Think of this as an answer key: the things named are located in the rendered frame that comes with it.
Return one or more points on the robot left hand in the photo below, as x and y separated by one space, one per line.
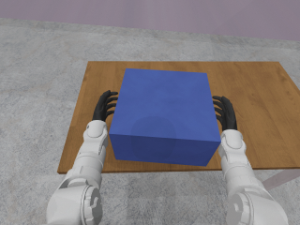
101 111

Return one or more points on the left robot forearm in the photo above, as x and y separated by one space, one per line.
89 162

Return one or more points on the robot right hand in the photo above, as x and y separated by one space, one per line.
227 118

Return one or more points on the carton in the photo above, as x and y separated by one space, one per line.
165 116

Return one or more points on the table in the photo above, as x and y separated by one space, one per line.
265 100

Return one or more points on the right robot upper arm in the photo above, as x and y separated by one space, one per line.
248 209

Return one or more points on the right robot forearm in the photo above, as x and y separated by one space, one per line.
237 171

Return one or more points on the left robot upper arm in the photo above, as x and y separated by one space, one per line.
80 205

